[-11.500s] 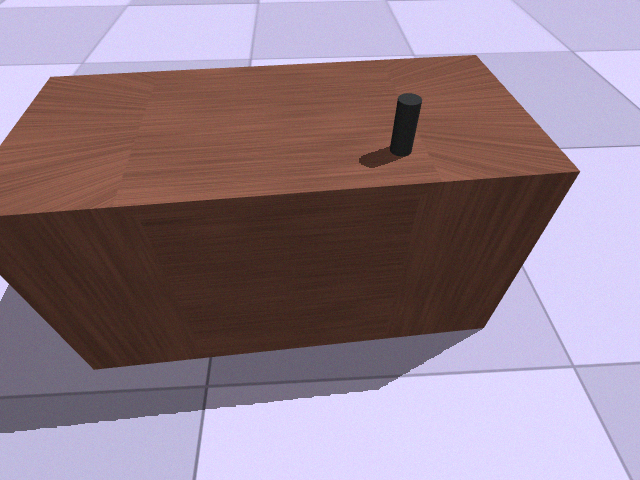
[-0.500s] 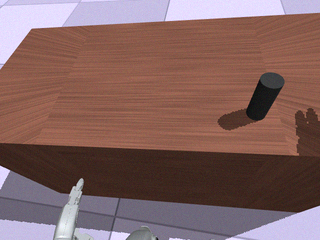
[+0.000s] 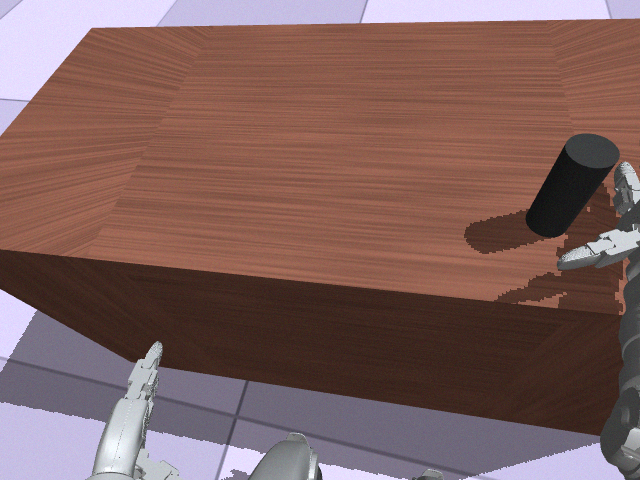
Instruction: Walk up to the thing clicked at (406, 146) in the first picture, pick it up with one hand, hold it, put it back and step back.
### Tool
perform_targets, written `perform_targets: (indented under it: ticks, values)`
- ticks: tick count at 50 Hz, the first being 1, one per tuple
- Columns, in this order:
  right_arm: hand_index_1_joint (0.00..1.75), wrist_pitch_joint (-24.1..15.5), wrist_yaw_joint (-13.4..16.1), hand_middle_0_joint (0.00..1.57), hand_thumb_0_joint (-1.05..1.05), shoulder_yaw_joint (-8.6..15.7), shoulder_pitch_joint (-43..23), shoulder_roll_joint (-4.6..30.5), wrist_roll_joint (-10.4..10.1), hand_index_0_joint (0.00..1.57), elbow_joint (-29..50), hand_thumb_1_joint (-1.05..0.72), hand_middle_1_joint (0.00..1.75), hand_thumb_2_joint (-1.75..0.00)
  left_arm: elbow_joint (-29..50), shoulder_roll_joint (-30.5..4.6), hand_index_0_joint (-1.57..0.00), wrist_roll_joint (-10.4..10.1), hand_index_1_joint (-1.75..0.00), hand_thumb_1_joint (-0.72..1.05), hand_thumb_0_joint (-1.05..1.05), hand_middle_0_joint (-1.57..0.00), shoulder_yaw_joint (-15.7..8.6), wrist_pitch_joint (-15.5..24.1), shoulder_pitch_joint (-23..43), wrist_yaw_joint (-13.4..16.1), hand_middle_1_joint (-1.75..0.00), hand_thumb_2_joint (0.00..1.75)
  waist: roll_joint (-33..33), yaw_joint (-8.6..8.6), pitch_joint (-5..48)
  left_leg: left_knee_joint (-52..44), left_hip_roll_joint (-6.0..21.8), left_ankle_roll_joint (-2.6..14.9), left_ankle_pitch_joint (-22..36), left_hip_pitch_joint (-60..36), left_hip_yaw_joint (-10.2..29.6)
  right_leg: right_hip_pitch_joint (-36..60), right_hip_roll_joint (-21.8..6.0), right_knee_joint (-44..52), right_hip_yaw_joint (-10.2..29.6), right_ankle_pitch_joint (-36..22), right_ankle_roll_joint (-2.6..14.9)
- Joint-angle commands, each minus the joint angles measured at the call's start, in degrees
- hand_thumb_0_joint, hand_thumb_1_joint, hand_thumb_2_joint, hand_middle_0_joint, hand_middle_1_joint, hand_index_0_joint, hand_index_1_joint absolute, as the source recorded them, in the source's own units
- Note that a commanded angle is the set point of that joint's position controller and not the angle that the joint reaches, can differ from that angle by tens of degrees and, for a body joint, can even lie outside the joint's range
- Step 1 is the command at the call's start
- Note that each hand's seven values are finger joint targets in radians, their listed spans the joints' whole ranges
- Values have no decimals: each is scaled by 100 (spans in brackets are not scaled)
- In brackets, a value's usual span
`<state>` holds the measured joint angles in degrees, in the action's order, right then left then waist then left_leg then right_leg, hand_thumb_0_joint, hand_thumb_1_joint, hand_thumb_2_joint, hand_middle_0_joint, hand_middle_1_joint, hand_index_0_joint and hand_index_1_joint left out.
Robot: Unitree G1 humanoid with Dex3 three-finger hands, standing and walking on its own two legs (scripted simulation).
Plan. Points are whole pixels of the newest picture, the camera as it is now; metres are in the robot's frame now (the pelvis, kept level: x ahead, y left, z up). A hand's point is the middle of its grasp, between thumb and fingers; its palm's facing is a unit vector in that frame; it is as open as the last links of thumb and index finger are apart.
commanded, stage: close in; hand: right
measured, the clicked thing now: (566, 190) +0.49 -0.21 +0.06
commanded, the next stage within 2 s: rest palm in 0.12 s
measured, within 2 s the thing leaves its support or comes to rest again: leaves its support in 1.54 s
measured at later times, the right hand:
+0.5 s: hand (555, 207) +0.47 -0.20 +0.06, palm faces +0.13 +0.99 +0.04, open 17.5 cm
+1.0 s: hand (556, 188) +0.49 -0.20 +0.07, palm faces +0.14 +0.99 +0.03, open 12.4 cm
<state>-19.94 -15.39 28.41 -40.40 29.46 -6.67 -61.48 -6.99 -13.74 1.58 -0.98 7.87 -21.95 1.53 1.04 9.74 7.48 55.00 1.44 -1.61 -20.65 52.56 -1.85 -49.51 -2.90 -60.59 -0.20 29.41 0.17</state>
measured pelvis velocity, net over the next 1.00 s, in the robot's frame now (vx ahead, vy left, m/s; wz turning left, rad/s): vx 0.00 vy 0.01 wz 0.00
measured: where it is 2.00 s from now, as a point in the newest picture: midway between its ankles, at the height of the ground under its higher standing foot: outside the picture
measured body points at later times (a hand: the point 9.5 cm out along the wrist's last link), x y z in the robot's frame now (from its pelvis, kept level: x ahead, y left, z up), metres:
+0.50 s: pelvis +0.00 +0.01 +0.00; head +0.09 -0.02 +0.44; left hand +0.15 +0.27 -0.01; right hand +0.45 -0.25 +0.06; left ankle +0.05 +0.14 -0.67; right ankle -0.01 -0.11 -0.67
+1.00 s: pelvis +0.00 +0.01 +0.00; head +0.10 -0.02 +0.44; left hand +0.15 +0.27 -0.01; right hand +0.48 -0.26 +0.07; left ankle +0.05 +0.14 -0.67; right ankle -0.01 -0.11 -0.67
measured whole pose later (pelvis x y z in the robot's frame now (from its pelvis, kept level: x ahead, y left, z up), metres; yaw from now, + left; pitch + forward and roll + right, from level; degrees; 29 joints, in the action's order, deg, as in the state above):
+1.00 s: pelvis +0.00 +0.01 +0.00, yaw +0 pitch +19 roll +2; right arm -19.5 -9.3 26.7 -45.4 26.8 -4.0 -64.0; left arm -5.1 -14.1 1.7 -2.7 5.2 -22.6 -0.2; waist 0.5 10.8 7.1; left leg 56.0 1.6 -1.2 -21.0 53.6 -1.7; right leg -50.1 -2.7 -60.6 -0.2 29.2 -0.3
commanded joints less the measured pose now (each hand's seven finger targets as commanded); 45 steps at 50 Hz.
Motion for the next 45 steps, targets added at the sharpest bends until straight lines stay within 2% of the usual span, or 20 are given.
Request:
perform_targets:
  ticks: [1,3,6,9,10,12,15,17,20,22,26,28,30,32,34,36,38,41,42,45]
  values:
    - [5,-370,60,4,0,6,-2155,1343,-74,4,1269,58,5,-5,842,-947,-6,-17,-5,-54,0,-5,-663,245,-568,51,-5,4,-871,-12,2227,-369,-212,265,1268,-1395,-39,1269,141,889,174,-2038,-49]
    - [5,-349,97,3,0,-102,-2186,1067,-95,4,1309,58,5,-6,945,-867,-6,-43,-5,-55,0,-5,-636,268,-368,24,-5,4,-723,-13,2089,-380,-183,247,1246,-1423,8,1065,170,847,144,-1864,-6]
    - [5,-388,176,3,0,-139,-2527,1079,-41,4,1769,58,5,-5,1319,-989,-5,-44,-5,-55,0,-5,-788,285,-153,48,-5,4,-826,8,2804,-299,-163,246,1528,-1648,26,1396,168,749,143,-2158,-10]
    - [6,-273,270,3,0,-251,-2169,796,9,3,1249,58,6,-6,721,-871,-5,-44,-5,-55,0,-5,-745,188,-566,8,-5,4,-775,-35,2259,-316,-182,250,1396,-1382,-7,1213,181,786,149,-2149,-22]
    - [6,-324,317,3,0,-262,-2538,854,18,3,1630,59,6,-6,1051,-799,-5,-45,-5,-55,0,-5,-638,210,-245,-7,-5,4,-860,-54,2433,-334,-168,244,1427,-1467,31,1260,187,774,130,-2131,-27]
    - [5,-366,431,4,0,-152,-2747,1091,46,4,1934,56,5,-6,1272,-1101,-2,-50,-6,-61,0,-5,-920,208,-107,39,-3,9,-809,-67,2974,-306,-172,249,1514,-1758,-16,1476,170,816,170,-2202,-35]
    - [4,-237,497,6,0,-324,-2041,613,77,6,1012,57,4,-3,894,-754,-3,-58,-6,-61,0,-5,-592,100,-527,-43,-4,9,-619,-73,2109,-417,-215,245,1234,-1480,-53,1142,174,915,164,-1951,-28]
    - [4,-386,575,6,0,-165,-2602,984,105,6,1628,58,4,-3,1210,-811,-3,-44,-6,-61,0,-5,-668,133,-176,-24,-3,9,-876,-134,2581,-403,-176,253,1253,-1652,22,1268,175,900,117,-1896,-33]
    - [3,-376,582,8,0,-225,-2115,775,110,8,1384,61,3,-1,1146,-792,-3,-38,-6,-61,0,-5,-663,107,-397,-65,-4,9,-726,-191,2247,-410,-174,250,1134,-1677,43,998,199,936,81,-1672,-16]
    - [7,-413,606,20,0,-210,-2179,718,122,20,1377,61,7,0,1114,-725,-5,-9,-5,-57,0,-5,-637,105,-412,-81,-5,6,-720,-163,2239,-375,-186,246,1131,-1571,39,997,201,897,83,-1697,-14]
    - [16,-515,709,34,0,-14,-2811,1223,181,34,1752,61,16,0,1433,-881,-5,-19,-5,-56,0,-5,-752,124,-150,-30,-5,5,-641,-48,2510,-395,-163,211,1182,-1815,100,950,203,811,77,-1598,36]
    - [20,-472,682,40,0,-251,-2659,738,172,39,1248,60,20,-3,1157,-811,-4,-11,-5,-56,0,-5,-725,124,-384,-27,-5,6,-577,114,2289,-416,-184,213,1079,-1577,64,951,189,829,113,-1481,42]
    - [21,-524,719,43,0,-146,-3093,1123,219,43,1577,57,21,-3,1587,-879,-4,-15,-5,-56,0,-5,-649,162,-59,-1,-5,6,-761,53,2682,-388,-185,225,1165,-1610,55,1216,158,817,132,-1654,5]
    - [26,-438,651,50,0,-363,-2783,778,255,49,963,54,26,-6,1065,-736,-4,10,-5,-56,0,-5,-572,117,-599,-37,-5,6,-850,136,2295,-332,-202,236,1252,-1371,26,1125,170,786,123,-1824,-20]
    - [29,-444,649,55,0,-100,-3105,1229,255,55,1302,56,29,-7,1386,-784,-4,4,-5,-57,0,-5,-545,154,-324,-35,-5,6,-865,42,2782,-334,-175,211,1446,-1679,70,1209,189,712,111,-1961,-7]
    - [33,-405,636,60,0,-38,-3111,1307,252,60,1081,55,33,-9,1101,-947,-4,20,-5,-56,0,-4,-763,133,-460,-18,-5,6,-822,147,2576,-317,-169,213,1495,-1628,77,984,190,670,103,-1913,11]
    - [38,-365,594,65,0,-138,-2878,1025,236,65,749,53,38,-14,1133,-837,-4,30,-5,-56,0,-4,-587,157,-261,-55,-5,6,-807,113,2435,-273,-180,235,1477,-1468,43,954,182,683,136,-2017,-13]
    - [51,-409,585,79,0,-72,-2924,1189,250,79,1042,47,50,-23,1239,-1024,-4,25,-5,-56,0,-4,-790,122,-402,-41,-5,6,-980,62,2977,-199,-203,259,1747,-1688,-8,1329,160,682,148,-2491,-68]
    - [55,-358,560,81,0,-92,-2750,1146,249,81,1035,44,54,-28,1135,-942,-4,20,-5,-56,0,-4,-685,87,-521,-77,-5,6,-1020,-67,3015,-194,-216,269,1806,-1735,-26,1385,171,722,153,-2702,-92]
    - [63,-307,566,89,0,-116,-2848,1037,198,89,1196,35,63,-36,1307,-858,-4,-13,-5,-56,0,-4,-629,78,-121,-84,-5,6,-904,-12,2969,-237,-208,263,1924,-1843,-6,1313,173,728,135,-2691,-72]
